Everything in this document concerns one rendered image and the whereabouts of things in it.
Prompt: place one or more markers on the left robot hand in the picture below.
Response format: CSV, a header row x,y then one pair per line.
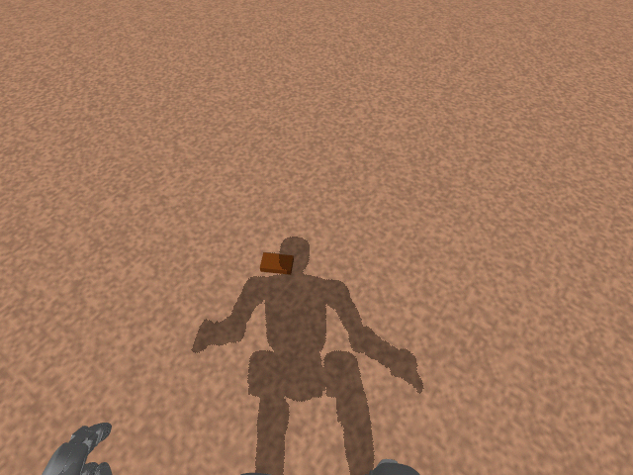
x,y
70,457

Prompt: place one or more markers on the small box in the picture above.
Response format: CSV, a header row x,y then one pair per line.
x,y
277,263

